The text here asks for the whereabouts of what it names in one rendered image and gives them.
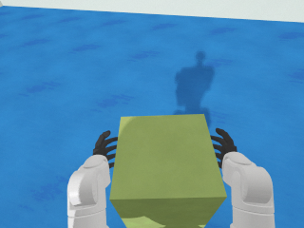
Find right robot hand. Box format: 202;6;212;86
210;128;238;168

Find carton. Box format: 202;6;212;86
109;114;227;228

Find right robot forearm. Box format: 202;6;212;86
221;151;276;228

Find left robot hand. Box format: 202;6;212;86
92;130;118;169

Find left robot forearm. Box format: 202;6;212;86
67;154;111;228

